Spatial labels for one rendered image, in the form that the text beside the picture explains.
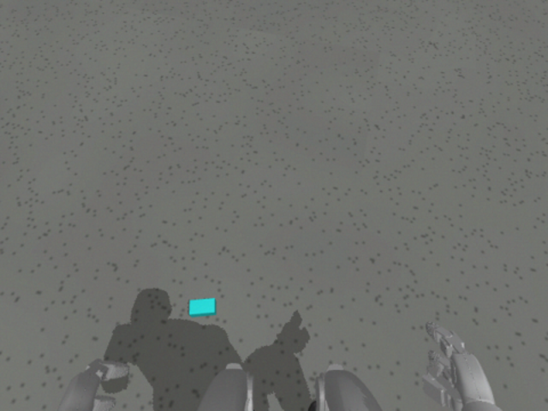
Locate small box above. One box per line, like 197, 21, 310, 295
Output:
189, 298, 217, 317

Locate right robot hand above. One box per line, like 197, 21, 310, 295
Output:
422, 322, 496, 411

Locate left robot hand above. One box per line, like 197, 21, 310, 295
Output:
57, 359, 129, 411

